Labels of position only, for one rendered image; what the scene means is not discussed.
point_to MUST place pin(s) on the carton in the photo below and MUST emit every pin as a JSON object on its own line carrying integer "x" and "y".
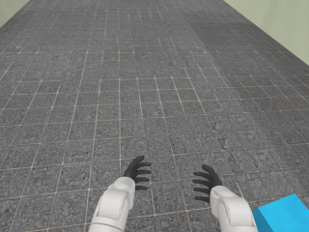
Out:
{"x": 287, "y": 214}

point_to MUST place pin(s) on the robot left forearm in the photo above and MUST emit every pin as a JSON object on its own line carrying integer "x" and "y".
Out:
{"x": 113, "y": 207}

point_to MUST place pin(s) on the robot right forearm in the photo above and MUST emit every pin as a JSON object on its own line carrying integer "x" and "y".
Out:
{"x": 233, "y": 212}

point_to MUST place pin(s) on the robot left hand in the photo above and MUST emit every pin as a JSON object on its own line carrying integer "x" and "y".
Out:
{"x": 132, "y": 172}

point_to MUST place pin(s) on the robot right hand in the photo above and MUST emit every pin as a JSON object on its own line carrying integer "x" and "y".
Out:
{"x": 213, "y": 182}

